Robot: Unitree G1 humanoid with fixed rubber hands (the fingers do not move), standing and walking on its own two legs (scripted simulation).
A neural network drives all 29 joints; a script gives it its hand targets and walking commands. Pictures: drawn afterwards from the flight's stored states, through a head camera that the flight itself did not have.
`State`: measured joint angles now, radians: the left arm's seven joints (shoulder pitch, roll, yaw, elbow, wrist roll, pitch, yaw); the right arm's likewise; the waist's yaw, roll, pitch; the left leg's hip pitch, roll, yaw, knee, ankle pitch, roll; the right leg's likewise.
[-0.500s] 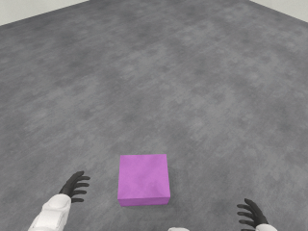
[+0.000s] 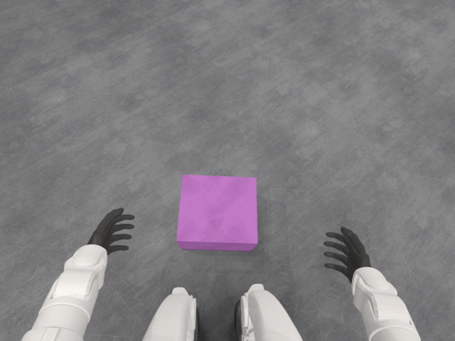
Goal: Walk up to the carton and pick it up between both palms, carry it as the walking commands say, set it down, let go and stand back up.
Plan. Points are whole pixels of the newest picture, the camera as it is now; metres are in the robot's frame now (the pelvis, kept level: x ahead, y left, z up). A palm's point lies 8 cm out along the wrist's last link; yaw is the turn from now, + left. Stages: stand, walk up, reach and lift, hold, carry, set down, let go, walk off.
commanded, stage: reach and lift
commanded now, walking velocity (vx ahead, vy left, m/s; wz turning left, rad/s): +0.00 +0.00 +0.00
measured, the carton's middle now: (217, 214) +0.49 -0.01 -0.61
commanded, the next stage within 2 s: none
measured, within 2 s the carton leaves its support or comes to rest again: neither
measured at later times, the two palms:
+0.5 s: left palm (120, 181) +0.42 +0.21 -0.11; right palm (341, 199) +0.37 -0.26 -0.11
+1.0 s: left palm (125, 156) +0.49 +0.22 -0.14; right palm (326, 172) +0.45 -0.26 -0.15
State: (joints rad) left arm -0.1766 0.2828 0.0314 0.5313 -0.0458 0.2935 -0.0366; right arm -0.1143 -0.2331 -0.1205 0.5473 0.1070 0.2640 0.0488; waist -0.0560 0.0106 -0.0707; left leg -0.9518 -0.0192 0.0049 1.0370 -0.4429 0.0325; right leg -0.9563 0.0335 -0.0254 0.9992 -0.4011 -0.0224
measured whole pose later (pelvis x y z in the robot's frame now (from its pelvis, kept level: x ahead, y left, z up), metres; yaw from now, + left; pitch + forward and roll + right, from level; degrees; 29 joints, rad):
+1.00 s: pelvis -0.03 -0.01 -0.05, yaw +1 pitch +46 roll -1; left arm -1.12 0.42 0.24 0.95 -0.04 0.17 -0.10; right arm -1.01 -0.31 -0.34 0.86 0.07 0.17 0.04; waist -0.06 0.02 -0.08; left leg -1.55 -0.03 -0.02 1.12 -0.36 0.02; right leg -1.55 0.02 -0.05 1.09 -0.33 -0.03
